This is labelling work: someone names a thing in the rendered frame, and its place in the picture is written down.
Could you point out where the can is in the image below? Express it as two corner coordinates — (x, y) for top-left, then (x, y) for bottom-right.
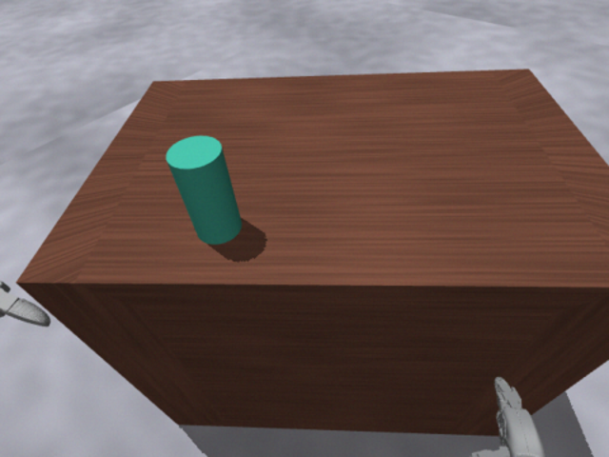
(166, 135), (242, 245)

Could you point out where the left robot hand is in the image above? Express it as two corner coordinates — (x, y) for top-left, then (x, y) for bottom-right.
(0, 281), (50, 327)

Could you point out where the right robot hand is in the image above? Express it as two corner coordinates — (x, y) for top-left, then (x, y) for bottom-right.
(471, 377), (545, 457)

